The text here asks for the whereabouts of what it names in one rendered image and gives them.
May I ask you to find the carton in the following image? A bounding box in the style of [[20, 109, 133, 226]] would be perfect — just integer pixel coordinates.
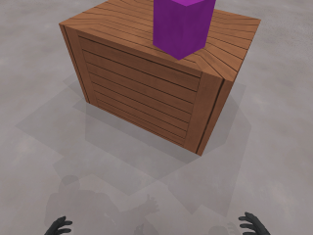
[[153, 0, 216, 60]]

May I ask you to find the left robot hand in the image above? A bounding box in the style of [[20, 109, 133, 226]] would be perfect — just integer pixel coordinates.
[[44, 216, 72, 235]]

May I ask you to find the right robot hand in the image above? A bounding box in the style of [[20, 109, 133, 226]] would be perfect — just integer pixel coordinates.
[[238, 212, 271, 235]]

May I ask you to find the pedestal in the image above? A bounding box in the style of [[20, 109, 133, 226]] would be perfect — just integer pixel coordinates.
[[59, 0, 261, 156]]

